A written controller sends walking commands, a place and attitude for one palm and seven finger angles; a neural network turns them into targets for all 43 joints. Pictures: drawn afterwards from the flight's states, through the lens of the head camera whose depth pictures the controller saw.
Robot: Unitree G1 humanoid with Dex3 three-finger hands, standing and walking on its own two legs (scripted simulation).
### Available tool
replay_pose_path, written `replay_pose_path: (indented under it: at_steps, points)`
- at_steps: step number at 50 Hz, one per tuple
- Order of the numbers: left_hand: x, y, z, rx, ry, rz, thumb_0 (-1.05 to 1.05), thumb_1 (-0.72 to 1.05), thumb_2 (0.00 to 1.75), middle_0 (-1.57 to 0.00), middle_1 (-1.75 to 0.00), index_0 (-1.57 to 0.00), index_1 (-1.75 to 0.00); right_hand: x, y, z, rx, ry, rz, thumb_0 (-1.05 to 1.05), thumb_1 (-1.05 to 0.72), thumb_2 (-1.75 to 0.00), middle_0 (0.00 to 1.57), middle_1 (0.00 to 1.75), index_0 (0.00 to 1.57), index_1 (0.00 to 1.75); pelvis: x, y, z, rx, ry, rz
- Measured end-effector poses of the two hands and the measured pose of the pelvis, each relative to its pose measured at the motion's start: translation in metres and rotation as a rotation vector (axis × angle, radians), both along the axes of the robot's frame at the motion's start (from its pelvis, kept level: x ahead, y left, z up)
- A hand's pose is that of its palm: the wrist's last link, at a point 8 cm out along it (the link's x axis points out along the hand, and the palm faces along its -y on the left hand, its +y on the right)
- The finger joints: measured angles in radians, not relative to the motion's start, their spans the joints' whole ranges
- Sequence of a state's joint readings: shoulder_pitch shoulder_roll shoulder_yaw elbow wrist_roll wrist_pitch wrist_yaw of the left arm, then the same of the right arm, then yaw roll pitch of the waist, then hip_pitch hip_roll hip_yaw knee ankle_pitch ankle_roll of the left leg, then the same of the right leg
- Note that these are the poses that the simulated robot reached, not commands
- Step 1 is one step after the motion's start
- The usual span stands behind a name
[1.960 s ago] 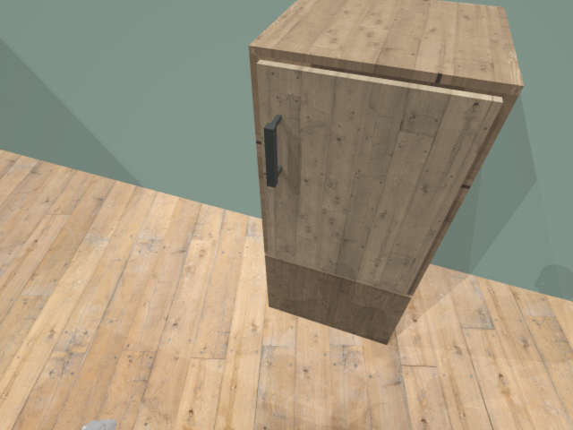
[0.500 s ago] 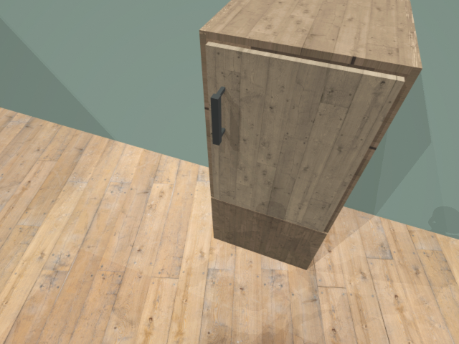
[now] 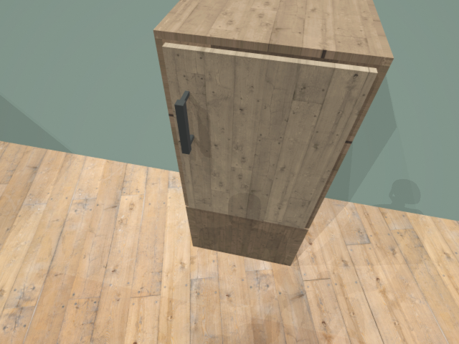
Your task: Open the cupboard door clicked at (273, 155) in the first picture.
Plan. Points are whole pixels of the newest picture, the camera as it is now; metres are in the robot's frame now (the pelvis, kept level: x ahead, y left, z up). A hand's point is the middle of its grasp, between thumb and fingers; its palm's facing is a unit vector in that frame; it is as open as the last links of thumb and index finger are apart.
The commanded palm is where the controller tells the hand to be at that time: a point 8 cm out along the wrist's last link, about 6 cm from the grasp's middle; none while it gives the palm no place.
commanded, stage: shuffle to correct the standing spot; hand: left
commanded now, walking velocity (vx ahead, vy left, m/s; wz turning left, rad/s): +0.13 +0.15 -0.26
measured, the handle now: (186, 123) +0.57 +0.14 +0.04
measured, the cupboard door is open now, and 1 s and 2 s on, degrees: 0 0 0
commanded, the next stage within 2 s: come to a stop and stand still in 0.02 s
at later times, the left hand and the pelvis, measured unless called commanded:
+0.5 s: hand out of the picture +0.15 +0.20 -0.18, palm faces -0.05 -0.98 -0.19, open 7.3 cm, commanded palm none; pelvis +0.06 +0.03 -0.01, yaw -5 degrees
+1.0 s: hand out of the picture +0.08 +0.18 -0.17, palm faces -0.09 -0.97 -0.22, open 7.4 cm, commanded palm none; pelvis +0.03 +0.00 +0.00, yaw -5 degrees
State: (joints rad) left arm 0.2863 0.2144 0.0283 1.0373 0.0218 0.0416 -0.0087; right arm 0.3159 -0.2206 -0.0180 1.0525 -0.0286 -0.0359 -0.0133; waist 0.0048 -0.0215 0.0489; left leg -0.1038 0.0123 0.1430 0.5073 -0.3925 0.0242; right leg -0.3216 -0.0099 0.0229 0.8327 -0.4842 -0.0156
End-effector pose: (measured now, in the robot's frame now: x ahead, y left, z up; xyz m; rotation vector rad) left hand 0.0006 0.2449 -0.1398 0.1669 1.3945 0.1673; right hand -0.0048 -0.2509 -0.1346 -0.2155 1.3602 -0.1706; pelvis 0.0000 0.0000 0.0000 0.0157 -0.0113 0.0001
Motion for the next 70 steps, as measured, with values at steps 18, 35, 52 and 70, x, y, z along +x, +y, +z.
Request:
replay_pose_path:
  at_steps: [18,35,52,70]
  points:
    - [0.131,-0.02,0.008,0.013,-0.136,-0.119,0.0,0.92,0.9,-0.2,-0.3,-0.2,-0.3,0.037,0.025,-0.009,0.067,0.049,-0.159,0.01,-0.91,-0.9,0.2,0.3,0.2,0.3,0.052,-0.003,0.004,-0.002,0.007,-0.075]
    - [0.119,0.019,0.0,-0.027,-0.085,-0.098,0.01,0.91,0.9,-0.2,-0.3,-0.2,-0.3,0.087,0.045,0.014,-0.01,-0.114,-0.112,0.01,-0.93,-0.9,0.2,0.3,0.2,0.3,0.051,0.029,0.008,-0.029,0.014,-0.101]
    - [0.075,-0.024,0.003,-0.003,-0.126,-0.129,0.01,0.91,0.9,-0.2,-0.3,-0.2,-0.3,0.018,0.015,-0.009,0.054,-0.074,-0.13,0.01,-0.91,-0.9,0.2,0.3,0.2,0.3,0.024,-0.001,-0.002,-0.031,-0.018,-0.085]
    - [0.055,-0.039,0.006,-0.017,-0.035,-0.114,0.01,0.91,0.9,-0.2,-0.3,-0.2,-0.3,0.011,0.015,-0.004,0.089,0.014,-0.118,0.01,-0.91,-0.9,0.2,0.3,0.2,0.3,0.036,-0.02,0.008,-0.008,0.005,-0.09]
